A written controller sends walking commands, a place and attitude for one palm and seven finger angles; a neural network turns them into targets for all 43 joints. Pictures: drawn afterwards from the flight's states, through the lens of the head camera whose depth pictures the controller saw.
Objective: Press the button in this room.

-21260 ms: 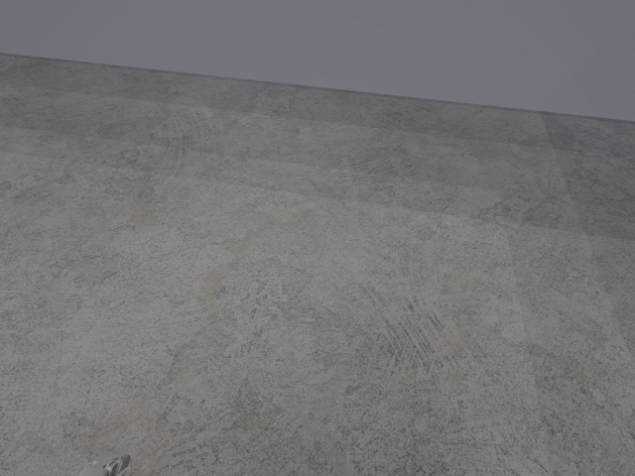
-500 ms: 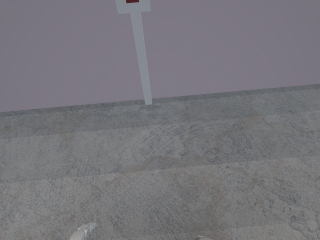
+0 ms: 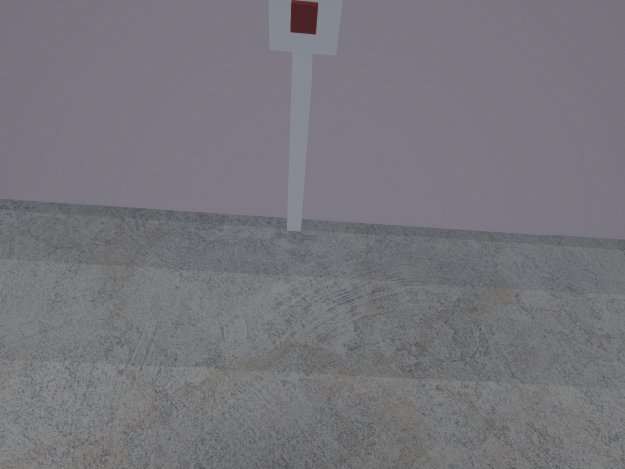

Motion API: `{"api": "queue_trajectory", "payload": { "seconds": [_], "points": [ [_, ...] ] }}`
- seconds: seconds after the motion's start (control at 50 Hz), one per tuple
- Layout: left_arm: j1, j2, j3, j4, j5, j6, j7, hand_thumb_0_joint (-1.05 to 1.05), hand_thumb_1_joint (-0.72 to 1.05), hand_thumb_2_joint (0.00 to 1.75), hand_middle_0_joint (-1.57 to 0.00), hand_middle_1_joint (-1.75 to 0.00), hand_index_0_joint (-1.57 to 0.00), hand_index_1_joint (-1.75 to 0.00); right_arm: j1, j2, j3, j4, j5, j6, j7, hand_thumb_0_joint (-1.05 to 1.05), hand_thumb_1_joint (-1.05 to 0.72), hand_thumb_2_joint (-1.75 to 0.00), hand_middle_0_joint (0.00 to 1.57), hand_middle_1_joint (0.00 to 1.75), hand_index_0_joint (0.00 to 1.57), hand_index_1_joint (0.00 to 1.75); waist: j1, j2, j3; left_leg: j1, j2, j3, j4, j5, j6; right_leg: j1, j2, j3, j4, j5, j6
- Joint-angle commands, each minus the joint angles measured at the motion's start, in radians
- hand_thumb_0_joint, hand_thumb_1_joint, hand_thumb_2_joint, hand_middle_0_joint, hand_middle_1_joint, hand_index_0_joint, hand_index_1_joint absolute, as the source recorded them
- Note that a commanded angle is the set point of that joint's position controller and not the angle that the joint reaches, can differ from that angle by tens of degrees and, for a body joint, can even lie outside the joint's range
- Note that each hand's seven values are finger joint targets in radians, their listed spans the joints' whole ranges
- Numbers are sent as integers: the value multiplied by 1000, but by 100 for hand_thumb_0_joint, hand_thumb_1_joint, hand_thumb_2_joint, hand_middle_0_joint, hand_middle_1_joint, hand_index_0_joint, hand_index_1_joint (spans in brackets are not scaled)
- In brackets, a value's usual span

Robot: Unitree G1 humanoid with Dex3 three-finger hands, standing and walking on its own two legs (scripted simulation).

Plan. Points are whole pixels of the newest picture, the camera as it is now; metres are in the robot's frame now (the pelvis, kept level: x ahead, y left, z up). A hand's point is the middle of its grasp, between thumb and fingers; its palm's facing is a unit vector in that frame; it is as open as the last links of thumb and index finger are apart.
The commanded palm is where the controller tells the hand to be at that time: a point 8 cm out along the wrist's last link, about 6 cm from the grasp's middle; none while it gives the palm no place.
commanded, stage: stand and wait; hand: left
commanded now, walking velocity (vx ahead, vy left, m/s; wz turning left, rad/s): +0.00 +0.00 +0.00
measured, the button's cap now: (304, 17) +1.11 +0.15 +0.11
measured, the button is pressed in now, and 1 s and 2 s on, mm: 0 0 0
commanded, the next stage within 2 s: look at it before walking up in 0.36 s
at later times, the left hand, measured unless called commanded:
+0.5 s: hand out of the picture +0.00 +0.19 -0.17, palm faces -0.01 -0.98 -0.19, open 7.4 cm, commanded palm none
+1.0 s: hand out of the picture -0.07 +0.15 -0.17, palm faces +0.02 -0.99 -0.12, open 7.4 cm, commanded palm none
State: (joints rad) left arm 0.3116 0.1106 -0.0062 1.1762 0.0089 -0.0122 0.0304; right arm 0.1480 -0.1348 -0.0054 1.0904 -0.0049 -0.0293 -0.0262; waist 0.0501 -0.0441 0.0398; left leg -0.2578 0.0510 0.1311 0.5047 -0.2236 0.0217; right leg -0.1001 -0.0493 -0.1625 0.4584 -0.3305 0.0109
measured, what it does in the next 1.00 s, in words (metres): stands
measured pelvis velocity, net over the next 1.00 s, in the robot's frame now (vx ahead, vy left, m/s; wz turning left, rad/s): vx -0.02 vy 0.02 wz -0.02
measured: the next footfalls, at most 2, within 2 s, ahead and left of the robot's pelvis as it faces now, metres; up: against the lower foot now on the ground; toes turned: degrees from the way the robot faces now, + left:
left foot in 1.90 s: +0.33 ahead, +0.05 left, +0.00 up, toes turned -6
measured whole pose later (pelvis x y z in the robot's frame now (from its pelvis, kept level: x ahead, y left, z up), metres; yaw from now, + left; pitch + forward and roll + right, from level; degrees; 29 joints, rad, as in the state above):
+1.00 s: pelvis -0.02 +0.02 +0.01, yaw -1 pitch -2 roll +0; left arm 0.38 0.09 -0.02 1.16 0.02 -0.01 0.05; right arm 0.30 -0.11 -0.01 1.16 0.00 -0.01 -0.02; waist 0.00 -0.02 0.04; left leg -0.22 0.02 0.16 0.40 -0.15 0.05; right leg -0.10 -0.07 -0.13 0.40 -0.27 0.03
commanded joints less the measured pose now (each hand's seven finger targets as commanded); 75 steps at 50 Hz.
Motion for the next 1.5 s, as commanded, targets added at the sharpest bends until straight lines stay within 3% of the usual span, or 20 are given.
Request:
{"api": "queue_trajectory", "payload": {
  "seconds": [0.0, 0.06, 0.14, 0.28, 0.4, 0.7, 1.06, 1.1, 1.14, 1.18, 1.22, 1.24, 1.3, 1.34, 1.36, 1.38, 1.4, 1.42, 1.44, 1.48],
  "points": [
    [92, 88, 8, -5, 1, -16, 7, 0, 90, 90, -20, -30, -20, -30, 94, -95, -16, 6, 1, 2, -11, 0, -90, -90, 20, 30, 20, 30, -46, 108, -19, 135, 122, -113, -116, 336, 4, -58, -96, 96, -126, 233, 3],
    [86, 87, 6, -9, 1, -20, 9, 0, 90, 90, -20, -30, -20, -30, 118, -95, -18, 17, -1, 0, -11, 0, -90, -90, 20, 30, 20, 30, -55, 45, -38, 163, 117, -109, -118, 336, 1, -51, -103, 94, -130, 267, 0],
    [84, 85, 8, -16, 2, -15, 13, 0, 90, 90, -20, -30, -20, -30, 132, -94, -18, 25, -2, -1, -11, 0, -90, -90, 20, 30, 20, 30, -53, 24, -26, 160, 117, -108, -135, 340, 6, -44, -103, 90, -128, 254, 2],
    [84, 99, 8, -26, 0, -5, 17, 0, 90, 90, -20, -30, -20, -30, 151, -97, -11, 40, -1, 2, -8, 0, -90, -90, 20, 30, 20, 30, -43, 46, 37, 128, 108, -106, -172, 286, 4, -43, -108, 92, -137, 203, 2],
    [82, 111, 8, -35, -3, -3, 19, 0, 90, 90, -20, -30, -20, -30, 186, -93, -10, 56, 1, 3, -5, 0, -90, -90, 20, 30, 20, 30, -44, 37, 37, 116, 99, -110, -184, 236, 5, -27, -109, 96, -147, 186, -3],
    [120, 73, 6, -33, 1, -3, 22, 0, 90, 90, -20, -30, -20, -30, 233, -53, -18, 72, 4, 13, -3, 0, -90, -90, 20, 30, 20, 30, -54, 31, 90, 70, 84, -111, -215, 16, 5, -93, -98, 102, -158, 100, -8],
    [154, 61, 5, -28, 8, -9, 21, 0, 90, 90, -20, -30, -20, -30, 222, -60, -28, 58, 3, 13, -3, 0, -90, -90, 20, 30, 20, 30, -60, 51, 81, 62, 86, -131, -222, -52, 9, -132, -88, 111, -158, 75, -11],
    [154, 53, 9, -24, 7, -7, 17, 0, 90, 90, -20, -30, -20, -30, 236, -61, -32, 65, -3, 14, -5, 0, -90, -90, 20, 30, 20, 30, -66, 54, 66, 84, 92, -120, -214, -124, 3, -150, -77, 116, -153, 32, -15],
    [144, 63, 22, -37, 15, 6, 6, 0, 90, 90, -20, -30, -20, -30, 235, -90, -50, 52, -8, 25, -5, 0, -90, -90, 20, 30, 20, 30, -70, 79, 90, 56, 117, -134, -216, -316, 10, -215, -49, 108, -104, -134, -25],
    [129, 63, 38, -63, 24, 16, -7, 0, 90, 90, -20, -30, -20, -30, 227, -129, -70, 33, -14, 29, -4, 0, -90, -90, 20, 30, 20, 30, -69, 161, 119, -3, 175, -186, -280, -518, 30, -266, -1, 62, 10, -213, -25],
    [140, 44, 46, -80, 27, 26, -21, 0, 90, 90, -20, -30, -20, -30, 212, -178, -89, 10, -15, 24, -2, 0, -90, -90, 20, 30, 20, 30, -56, 239, 87, -60, 281, -272, -361, -612, 87, -249, 40, 1, 269, -155, -32],
    [131, 35, 50, -94, 25, 27, -27, 0, 90, 90, -20, -30, -20, -30, 211, -182, -93, 2, -19, 16, -2, 0, -90, -90, 20, 30, 20, 30, -57, 229, 70, -51, 307, -283, -376, -565, 110, -259, 30, 13, 342, -180, -39],
    [144, 19, 64, -112, 19, 18, -39, 0, 90, 90, -20, -30, -20, -30, 158, -187, -95, -19, -27, 5, 1, 0, -90, -90, 20, 30, 20, 30, -33, 155, 15, -86, 311, -195, -361, -463, 98, -170, 14, 19, 295, -177, -45],
    [259, 15, 68, -78, 17, 12, -38, 0, 90, 90, -20, -30, -20, -30, 84, -183, -94, -40, -25, 10, 4, 0, -90, -90, 20, 30, 20, 30, 31, 88, 7, -193, 263, -91, -227, -465, 53, 24, 36, -11, 99, -71, -47],
    [344, 46, 74, -55, 21, 5, -30, 0, 90, 90, -20, -30, -20, -30, 58, -145, -85, -53, -19, 14, 8, 0, -90, -90, 20, 30, 20, 30, 69, -51, 11, -283, 195, -23, -29, -443, 16, 122, 4, 66, -75, -87, -58],
    [383, 138, 87, -49, 32, -6, -14, 0, 90, 90, -20, -30, -20, -30, 35, -71, -70, -91, -4, 16, 16, 0, -90, -90, 20, 30, 20, 30, 84, -353, 60, -493, 59, 94, 290, -389, -50, 159, -221, 451, -300, -383, -132],
    [348, 173, 81, -55, 14, -10, 0, 0, 90, 90, -20, -30, -20, -30, -57, -87, -70, -133, -18, 7, 25, 0, -90, -90, 20, 30, 20, 30, 81, -298, 192, -592, 36, 5, 444, -309, -49, 26, -339, 694, -435, -516, -173],
    [300, 178, 81, -70, 11, -15, 4, 0, 90, 90, -20, -30, -20, -30, -67, -109, -73, -140, -22, 9, 35, 0, -90, -90, 20, 30, 20, 30, 44, -157, 216, -580, 65, -40, 493, -226, -45, -21, -364, 683, -459, -509, -192],
    [257, 166, 83, -74, 10, -30, 4, 0, 90, 90, -20, -30, -20, -30, -47, -102, -78, -124, -23, 12, 38, 0, -90, -90, 20, 30, 20, 30, 14, -90, 185, -552, 78, -63, 532, -148, -43, -19, -336, 635, -427, -444, -176],
    [223, 115, 64, -70, 9, -47, -2, 0, 90, 90, -20, -30, -20, -30, -17, -111, -85, -96, -26, 13, 40, 0, -90, -90, 20, 30, 20, 30, -14, -55, 203, -516, 87, -88, 566, -21, -52, -45, -257, 485, -377, -220, -107]
  ]
}}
